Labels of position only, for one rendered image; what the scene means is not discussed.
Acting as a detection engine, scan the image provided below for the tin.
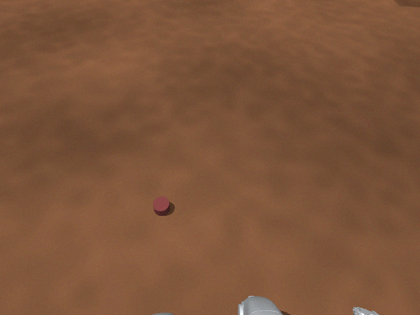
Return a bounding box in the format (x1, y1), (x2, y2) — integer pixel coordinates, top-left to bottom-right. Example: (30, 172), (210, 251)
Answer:
(153, 197), (170, 216)

